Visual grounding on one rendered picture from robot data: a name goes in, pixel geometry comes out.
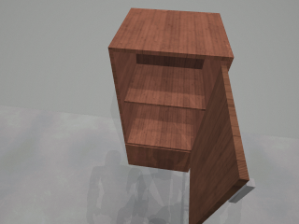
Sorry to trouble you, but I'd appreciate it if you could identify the cupboard door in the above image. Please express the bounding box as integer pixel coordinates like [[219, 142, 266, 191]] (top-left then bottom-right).
[[189, 65, 249, 224]]

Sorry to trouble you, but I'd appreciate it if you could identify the handle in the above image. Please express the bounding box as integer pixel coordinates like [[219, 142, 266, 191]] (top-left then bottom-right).
[[228, 178, 256, 203]]

